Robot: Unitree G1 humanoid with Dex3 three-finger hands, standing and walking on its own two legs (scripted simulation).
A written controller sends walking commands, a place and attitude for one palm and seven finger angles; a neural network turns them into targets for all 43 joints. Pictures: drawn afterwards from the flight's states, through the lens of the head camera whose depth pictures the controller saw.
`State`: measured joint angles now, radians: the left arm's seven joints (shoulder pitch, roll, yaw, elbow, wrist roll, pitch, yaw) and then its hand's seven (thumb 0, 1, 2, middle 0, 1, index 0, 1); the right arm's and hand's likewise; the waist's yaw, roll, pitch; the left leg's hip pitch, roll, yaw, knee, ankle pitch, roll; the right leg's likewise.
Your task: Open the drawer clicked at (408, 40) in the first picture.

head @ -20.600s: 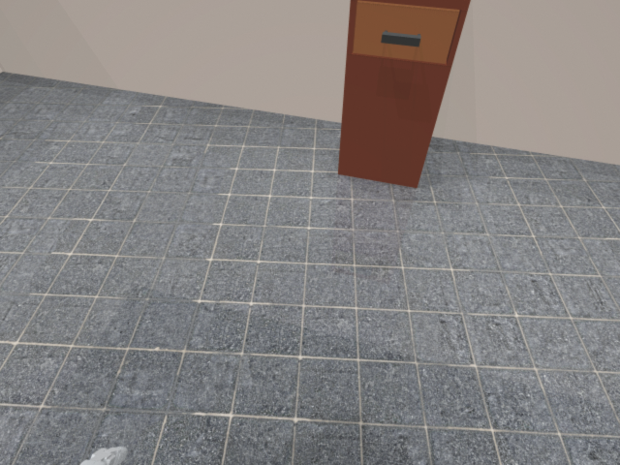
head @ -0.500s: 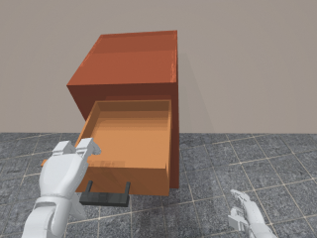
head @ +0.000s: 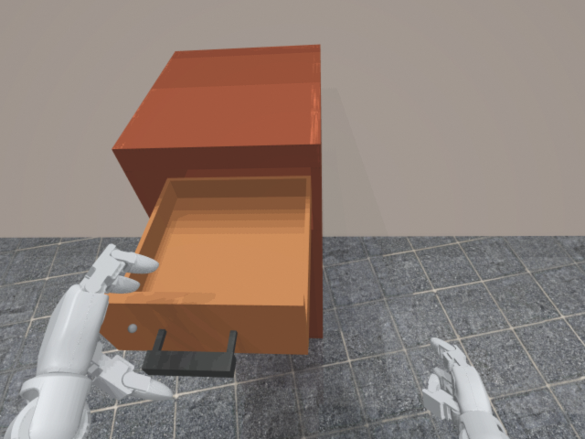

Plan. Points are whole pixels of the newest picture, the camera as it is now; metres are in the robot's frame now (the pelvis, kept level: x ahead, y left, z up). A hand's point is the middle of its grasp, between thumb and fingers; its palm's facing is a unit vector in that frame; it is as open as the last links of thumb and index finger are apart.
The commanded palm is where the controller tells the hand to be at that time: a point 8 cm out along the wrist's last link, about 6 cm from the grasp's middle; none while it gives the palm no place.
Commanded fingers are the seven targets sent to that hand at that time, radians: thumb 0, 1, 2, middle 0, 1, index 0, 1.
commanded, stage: draw the hand back to the body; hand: left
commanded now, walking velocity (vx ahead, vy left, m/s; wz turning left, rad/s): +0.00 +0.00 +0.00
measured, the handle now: (193, 349) +0.24 +0.21 -0.07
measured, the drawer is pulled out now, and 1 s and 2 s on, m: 0.30 0.30 0.30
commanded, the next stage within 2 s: step back with the hand held close in 0.90 s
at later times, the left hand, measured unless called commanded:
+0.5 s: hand (109, 295) +0.21 +0.24 +0.15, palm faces +0.38 -0.82 -0.42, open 10.4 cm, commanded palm +0.16 +0.28 +0.17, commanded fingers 0.00 0.58 0.76 -0.22 -0.50 -0.22 -0.50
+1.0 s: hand (99, 302) +0.20 +0.24 +0.15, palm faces +0.42 -0.80 -0.42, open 7.5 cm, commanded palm +0.15 +0.28 +0.17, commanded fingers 0.00 0.90 0.90 -0.20 -0.30 -0.20 -0.30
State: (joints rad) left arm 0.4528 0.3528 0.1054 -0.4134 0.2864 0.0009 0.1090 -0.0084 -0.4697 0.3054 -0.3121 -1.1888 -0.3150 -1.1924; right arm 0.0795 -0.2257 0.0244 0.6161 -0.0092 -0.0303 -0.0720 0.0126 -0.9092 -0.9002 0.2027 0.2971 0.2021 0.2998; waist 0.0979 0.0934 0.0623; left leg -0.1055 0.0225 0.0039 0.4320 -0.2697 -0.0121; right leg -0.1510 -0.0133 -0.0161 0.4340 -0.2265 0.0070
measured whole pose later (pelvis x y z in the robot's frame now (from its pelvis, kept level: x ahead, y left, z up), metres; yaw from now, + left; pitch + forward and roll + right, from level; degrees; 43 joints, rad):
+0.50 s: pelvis +0.03 +0.00 +0.00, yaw +0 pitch -2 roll -1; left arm 0.54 0.32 0.26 -0.49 -0.03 -0.11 0.11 0.00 0.25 0.62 -0.25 -0.72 -0.25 -0.72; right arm 0.17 -0.21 0.00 0.65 -0.02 -0.16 -0.08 0.01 -0.91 -0.90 0.20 0.30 0.20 0.30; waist 0.07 0.06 0.03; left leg -0.08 0.03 0.00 0.41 -0.29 -0.02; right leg -0.11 -0.01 -0.03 0.39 -0.24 0.01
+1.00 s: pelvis +0.02 +0.00 +0.00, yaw +1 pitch -2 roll +0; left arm 0.55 0.31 0.28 -0.48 -0.04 -0.10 0.12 0.01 0.87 0.89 -0.21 -0.32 -0.21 -0.32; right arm 0.17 -0.20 0.01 0.64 0.00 -0.15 -0.08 0.01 -0.91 -0.90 0.20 0.30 0.20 0.30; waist 0.07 0.07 0.01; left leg -0.09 0.03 -0.02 0.43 -0.30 -0.02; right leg -0.13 -0.01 -0.04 0.42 -0.26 0.00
